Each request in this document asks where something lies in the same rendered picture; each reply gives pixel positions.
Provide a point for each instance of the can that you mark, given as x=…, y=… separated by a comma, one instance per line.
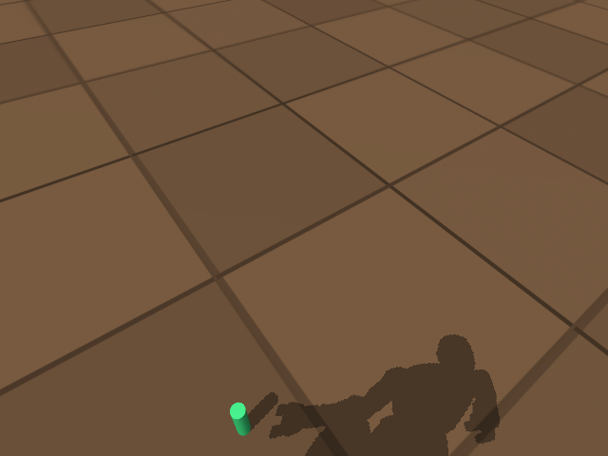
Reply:
x=240, y=418

